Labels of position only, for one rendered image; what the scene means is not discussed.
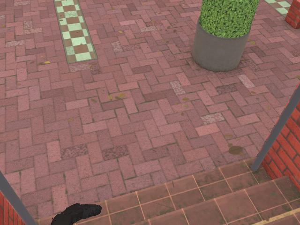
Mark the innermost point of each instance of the left robot hand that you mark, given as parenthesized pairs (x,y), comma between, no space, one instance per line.
(76,212)

